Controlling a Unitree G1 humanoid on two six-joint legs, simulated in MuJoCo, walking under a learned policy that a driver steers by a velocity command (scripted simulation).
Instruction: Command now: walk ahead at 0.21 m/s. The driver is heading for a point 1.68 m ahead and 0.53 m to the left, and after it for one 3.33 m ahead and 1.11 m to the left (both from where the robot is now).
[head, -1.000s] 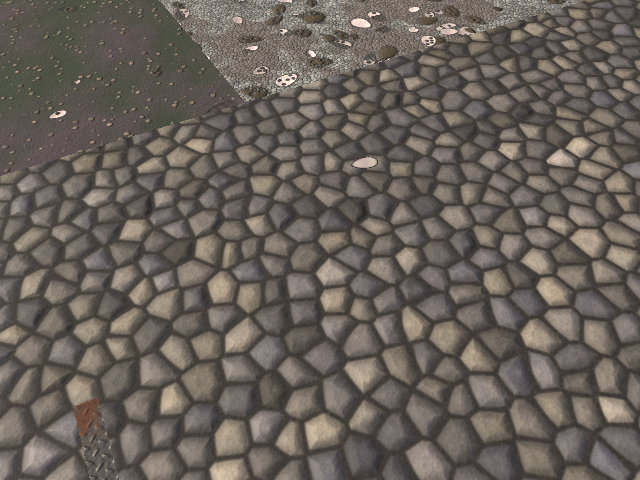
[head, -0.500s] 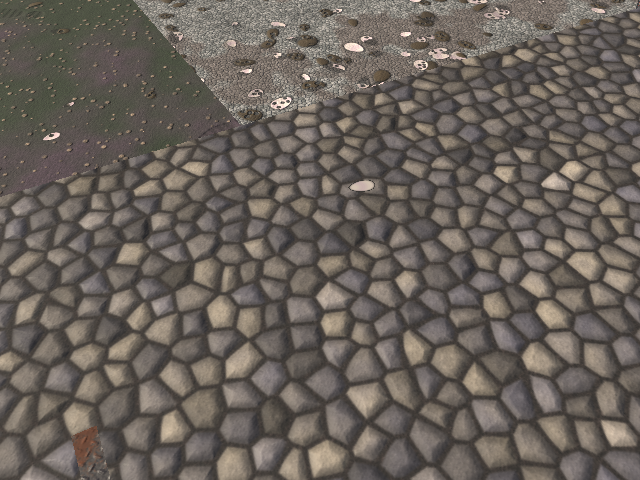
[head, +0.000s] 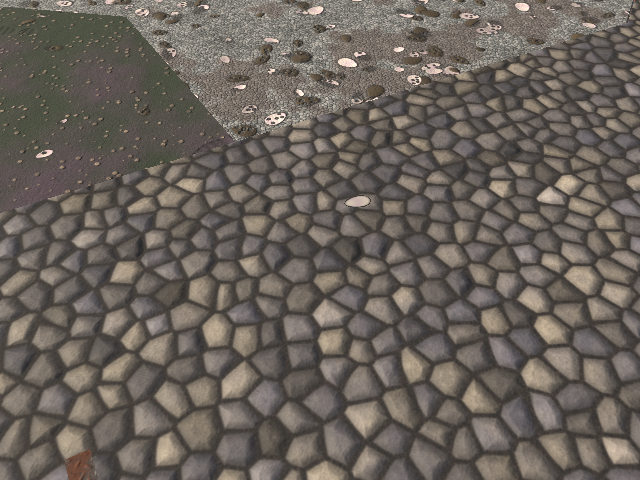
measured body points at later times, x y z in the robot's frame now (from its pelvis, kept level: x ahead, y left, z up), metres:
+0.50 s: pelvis +0.19 -0.07 +0.00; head +0.21 -0.08 +0.45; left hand +0.14 +0.16 -0.14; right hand +0.27 -0.31 -0.15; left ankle +0.25 +0.07 -0.66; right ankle +0.13 -0.14 -0.74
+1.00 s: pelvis +0.47 -0.01 +0.00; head +0.50 +0.01 +0.45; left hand +0.55 +0.27 -0.12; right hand +0.56 -0.27 -0.14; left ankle +0.45 +0.01 -0.74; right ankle +0.60 -0.17 -0.66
